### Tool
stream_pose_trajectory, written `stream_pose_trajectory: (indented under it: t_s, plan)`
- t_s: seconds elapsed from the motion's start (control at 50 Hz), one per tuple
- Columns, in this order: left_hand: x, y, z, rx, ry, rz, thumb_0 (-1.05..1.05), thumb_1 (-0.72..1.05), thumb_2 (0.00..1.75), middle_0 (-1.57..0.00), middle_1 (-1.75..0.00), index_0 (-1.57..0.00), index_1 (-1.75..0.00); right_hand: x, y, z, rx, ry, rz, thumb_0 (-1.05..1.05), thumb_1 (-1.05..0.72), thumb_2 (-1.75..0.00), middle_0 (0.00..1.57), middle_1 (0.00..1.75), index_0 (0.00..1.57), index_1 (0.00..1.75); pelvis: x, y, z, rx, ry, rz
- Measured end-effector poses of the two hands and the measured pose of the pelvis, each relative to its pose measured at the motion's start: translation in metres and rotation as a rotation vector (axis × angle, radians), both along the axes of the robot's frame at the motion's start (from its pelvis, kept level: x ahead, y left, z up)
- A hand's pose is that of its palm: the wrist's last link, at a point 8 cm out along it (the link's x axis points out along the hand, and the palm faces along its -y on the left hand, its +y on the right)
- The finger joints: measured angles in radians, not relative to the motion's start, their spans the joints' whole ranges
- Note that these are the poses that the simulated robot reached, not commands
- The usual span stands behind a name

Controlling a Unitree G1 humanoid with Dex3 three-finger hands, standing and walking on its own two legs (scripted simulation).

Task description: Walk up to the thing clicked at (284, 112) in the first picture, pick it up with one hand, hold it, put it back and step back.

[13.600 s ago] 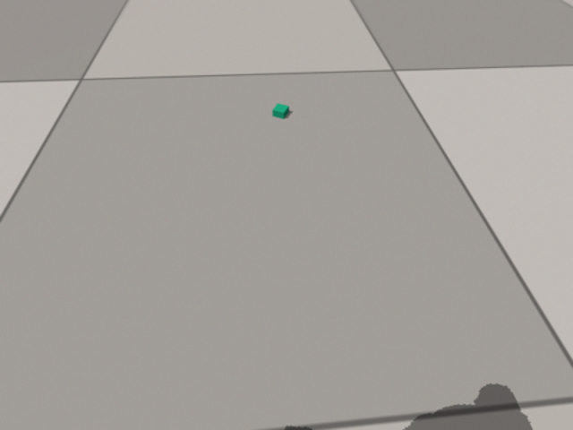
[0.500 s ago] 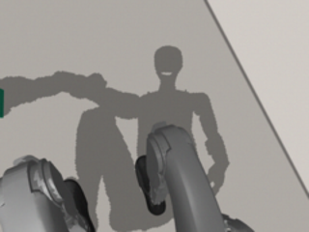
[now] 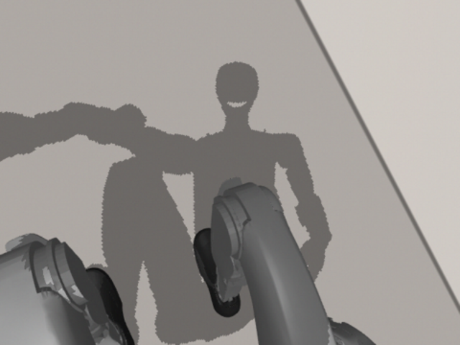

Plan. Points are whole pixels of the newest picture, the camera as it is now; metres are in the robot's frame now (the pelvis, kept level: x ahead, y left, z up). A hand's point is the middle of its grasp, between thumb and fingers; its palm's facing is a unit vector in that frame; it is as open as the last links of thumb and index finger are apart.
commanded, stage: rise first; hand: left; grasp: from above
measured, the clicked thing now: out of the picture +0.46 +0.35 -0.31
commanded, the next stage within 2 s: none
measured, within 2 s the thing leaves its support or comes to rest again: neither
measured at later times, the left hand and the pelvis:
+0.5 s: hand out of the picture +0.42 +0.36 -0.21, palm faces +0.06 -0.46 -0.89, open 12.5 cm; pelvis +0.00 +0.00 +0.00, yaw -1 degrees
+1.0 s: hand out of the picture +0.42 +0.37 -0.21, palm faces +0.06 -0.46 -0.89, open 11.9 cm; pelvis +0.00 +0.00 +0.00, yaw -2 degrees
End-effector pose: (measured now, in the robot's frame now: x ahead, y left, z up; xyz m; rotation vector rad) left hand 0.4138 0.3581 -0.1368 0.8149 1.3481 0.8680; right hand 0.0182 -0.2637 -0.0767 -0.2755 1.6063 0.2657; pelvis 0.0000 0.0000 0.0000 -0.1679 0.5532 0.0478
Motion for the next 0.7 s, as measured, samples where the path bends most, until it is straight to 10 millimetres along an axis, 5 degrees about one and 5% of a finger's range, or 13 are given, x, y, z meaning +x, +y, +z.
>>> stream_pose_trajectory:
  t_s: [0.3,0.7]
  plan:
    - [0.011,0.0,-0.007,0.002,-0.018,-0.01,0.0,-0.29,0.82,-0.33,-0.77,-0.3,-0.81,-0.006,0.002,0.006,-0.004,0.016,-0.001,0.0,-0.94,-0.91,0.19,0.3,0.2,0.3,0.001,0.002,-0.002,-0.016,-0.003,-0.007]
    - [0.002,0.014,-0.017,0.003,-0.006,0.01,0.0,-0.2,0.75,-0.42,-0.66,-0.38,-0.71,0.002,0.007,0.006,-0.002,0.006,0.026,0.0,-0.94,-0.91,0.19,0.3,0.2,0.3,0.002,0.003,-0.004,-0.024,-0.007,-0.008]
